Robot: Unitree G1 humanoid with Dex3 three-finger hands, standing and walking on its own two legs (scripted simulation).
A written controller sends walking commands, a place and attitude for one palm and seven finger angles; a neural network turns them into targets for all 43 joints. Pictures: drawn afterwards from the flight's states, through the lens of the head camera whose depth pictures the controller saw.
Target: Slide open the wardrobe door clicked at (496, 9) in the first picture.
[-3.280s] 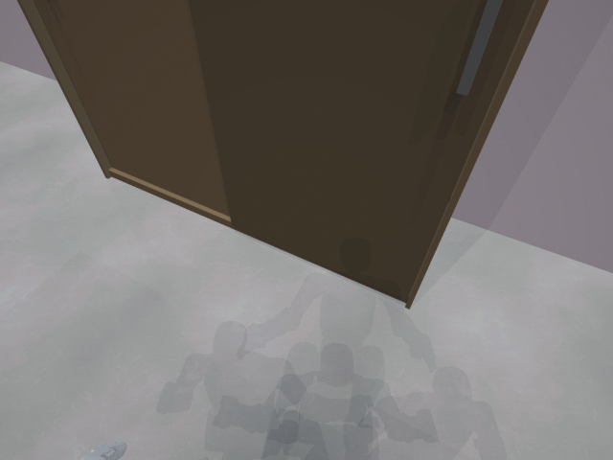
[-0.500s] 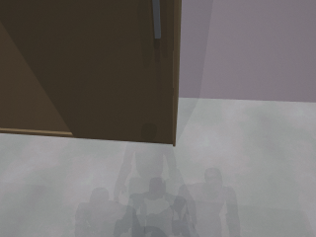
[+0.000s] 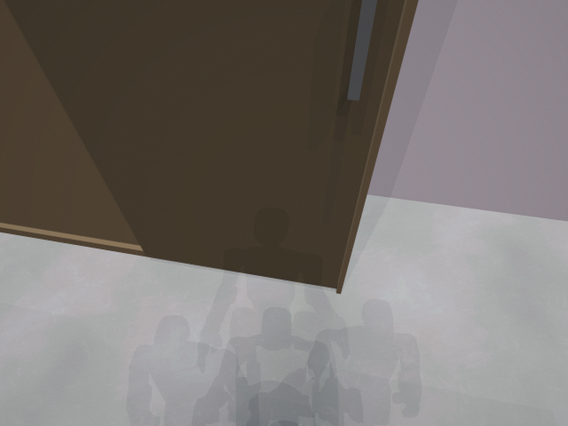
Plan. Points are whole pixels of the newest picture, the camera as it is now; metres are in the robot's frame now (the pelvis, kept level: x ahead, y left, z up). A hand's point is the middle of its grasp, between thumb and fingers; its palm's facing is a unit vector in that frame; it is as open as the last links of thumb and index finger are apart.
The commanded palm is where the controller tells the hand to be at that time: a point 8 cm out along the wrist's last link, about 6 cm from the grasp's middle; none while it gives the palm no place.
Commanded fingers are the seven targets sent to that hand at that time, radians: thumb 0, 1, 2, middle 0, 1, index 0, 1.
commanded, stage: take the last steps up to it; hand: right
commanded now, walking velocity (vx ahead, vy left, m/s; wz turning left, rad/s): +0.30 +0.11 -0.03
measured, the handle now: (366, 17) +0.69 -0.07 +0.25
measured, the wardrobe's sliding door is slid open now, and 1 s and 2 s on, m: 0.00 0.00 0.00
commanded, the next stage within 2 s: come to a stop and stand still in 0.34 s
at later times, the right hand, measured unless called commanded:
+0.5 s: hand (378, 376) +0.25 -0.14 -0.17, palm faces -0.01 +0.99 -0.17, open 7.4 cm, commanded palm none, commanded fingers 0.00 -0.90 -0.90 0.20 0.30 0.20 0.30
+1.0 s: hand (391, 358) +0.28 -0.17 -0.18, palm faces +0.12 +0.96 -0.24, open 7.4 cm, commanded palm none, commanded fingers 0.00 -0.90 -0.90 0.20 0.30 0.20 0.30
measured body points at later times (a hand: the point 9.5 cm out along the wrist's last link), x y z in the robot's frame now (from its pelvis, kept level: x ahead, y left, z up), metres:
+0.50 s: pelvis +0.20 +0.05 +0.01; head +0.24 +0.04 +0.46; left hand +0.13 +0.27 -0.14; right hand +0.25 -0.19 -0.15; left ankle +0.29 +0.20 -0.70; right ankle +0.11 -0.09 -0.73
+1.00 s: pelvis +0.21 +0.04 -0.01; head +0.22 +0.03 +0.44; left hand +0.35 +0.29 -0.13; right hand +0.28 -0.22 -0.16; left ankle +0.31 +0.20 -0.73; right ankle +0.20 -0.07 -0.74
